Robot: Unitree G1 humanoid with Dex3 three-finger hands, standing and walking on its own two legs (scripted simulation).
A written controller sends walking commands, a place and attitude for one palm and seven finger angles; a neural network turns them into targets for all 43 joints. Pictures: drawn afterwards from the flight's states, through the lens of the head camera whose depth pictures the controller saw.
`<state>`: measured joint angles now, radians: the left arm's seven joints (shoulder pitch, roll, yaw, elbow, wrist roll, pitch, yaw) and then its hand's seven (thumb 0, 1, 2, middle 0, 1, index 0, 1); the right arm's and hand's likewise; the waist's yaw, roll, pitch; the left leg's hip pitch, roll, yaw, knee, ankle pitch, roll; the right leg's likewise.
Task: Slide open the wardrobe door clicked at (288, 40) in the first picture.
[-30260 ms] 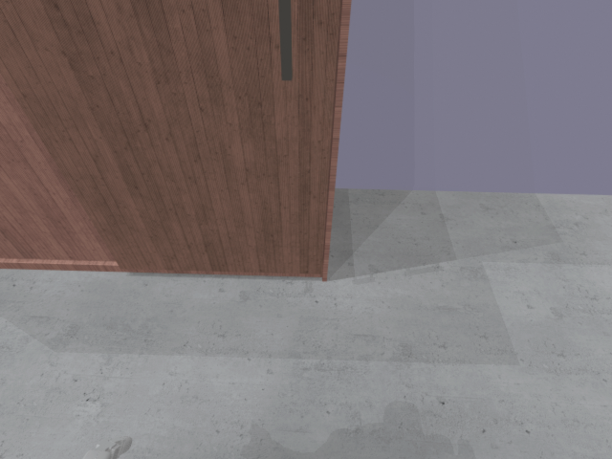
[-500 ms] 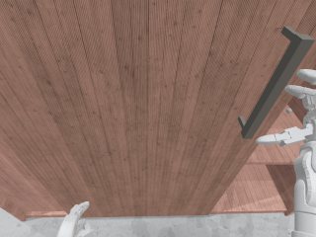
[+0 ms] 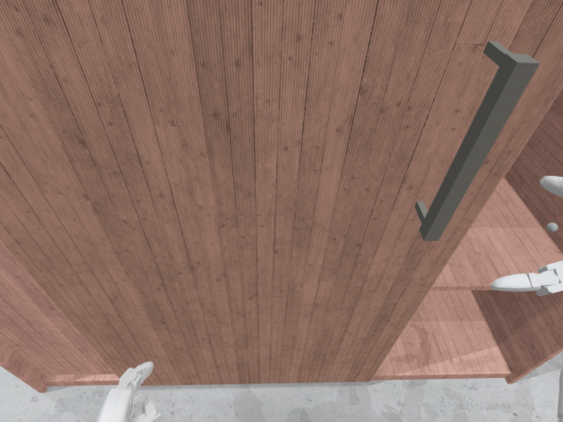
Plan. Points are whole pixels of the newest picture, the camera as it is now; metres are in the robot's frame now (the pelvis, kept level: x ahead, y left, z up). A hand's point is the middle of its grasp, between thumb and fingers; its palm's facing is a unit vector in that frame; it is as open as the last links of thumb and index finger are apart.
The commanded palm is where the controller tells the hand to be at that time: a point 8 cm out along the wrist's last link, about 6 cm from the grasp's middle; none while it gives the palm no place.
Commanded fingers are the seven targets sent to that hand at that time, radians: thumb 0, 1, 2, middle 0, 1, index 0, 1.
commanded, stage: slip the hand off the handle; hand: right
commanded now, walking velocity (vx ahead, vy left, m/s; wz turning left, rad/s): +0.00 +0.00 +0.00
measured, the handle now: (457, 155) +0.38 -0.21 +0.23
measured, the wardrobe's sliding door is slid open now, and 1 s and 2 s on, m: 0.50 0.50 0.50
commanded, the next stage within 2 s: draw the hand back to the body in 0.40 s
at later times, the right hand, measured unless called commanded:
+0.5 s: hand out of the picture +0.21 -0.27 +0.21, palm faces +0.39 +0.91 -0.12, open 14.7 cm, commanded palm +0.18 -0.31 +0.21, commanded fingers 0.00 0.55 -0.20 0.25 1.15 0.25 1.15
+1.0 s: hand (553, 295) +0.21 -0.26 +0.19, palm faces +0.13 +0.99 -0.09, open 14.6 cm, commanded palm +0.17 -0.30 +0.20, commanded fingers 0.00 0.37 -0.29 0.24 1.04 0.24 1.04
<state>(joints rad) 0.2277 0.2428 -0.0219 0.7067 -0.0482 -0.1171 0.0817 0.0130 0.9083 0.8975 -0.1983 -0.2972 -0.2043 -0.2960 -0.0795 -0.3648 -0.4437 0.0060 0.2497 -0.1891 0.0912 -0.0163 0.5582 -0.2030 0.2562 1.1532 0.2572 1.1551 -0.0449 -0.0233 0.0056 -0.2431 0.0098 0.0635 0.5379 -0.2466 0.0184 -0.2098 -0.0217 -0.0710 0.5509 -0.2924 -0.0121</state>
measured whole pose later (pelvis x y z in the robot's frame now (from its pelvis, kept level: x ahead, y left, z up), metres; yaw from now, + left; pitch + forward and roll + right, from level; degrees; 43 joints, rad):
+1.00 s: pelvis +0.01 +0.01 +0.01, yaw -2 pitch -6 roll +1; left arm 0.18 0.29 -0.06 0.63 -0.10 -0.19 0.09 0.01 0.91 0.90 -0.20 -0.30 -0.20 -0.30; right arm 0.19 -0.42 -0.47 -0.26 0.41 0.29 0.35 -0.02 0.54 -0.21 0.25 1.15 0.25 1.15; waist -0.07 -0.07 0.00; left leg -0.12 0.00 0.10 0.45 -0.23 0.03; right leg -0.11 -0.03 -0.04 0.49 -0.27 0.00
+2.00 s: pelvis +0.02 +0.00 +0.01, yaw -1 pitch -7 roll +1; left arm 0.18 0.23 -0.01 0.68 0.01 -0.16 0.08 0.01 0.91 0.90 -0.20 -0.30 -0.21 -0.30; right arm 0.46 -0.33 -0.33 -0.41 0.08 -0.07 -0.14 0.01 -0.86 -0.89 0.21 0.32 0.21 0.32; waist -0.08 -0.06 0.06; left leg -0.05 0.00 0.08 0.37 -0.20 0.02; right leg -0.03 -0.02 -0.05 0.40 -0.25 -0.01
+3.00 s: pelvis -0.06 -0.03 -0.01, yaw -1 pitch -1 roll +1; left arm 0.23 0.23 -0.01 0.59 0.00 -0.10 0.12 0.01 0.91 0.90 -0.20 -0.30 -0.21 -0.30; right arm 0.51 -0.38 -0.41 -0.48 0.01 -0.20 -0.19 0.01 -0.89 -0.90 0.21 0.30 0.21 0.31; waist 0.00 -0.03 0.02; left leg -0.38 0.00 0.02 0.53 -0.15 -0.01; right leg -0.39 0.00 -0.06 0.61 -0.22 -0.06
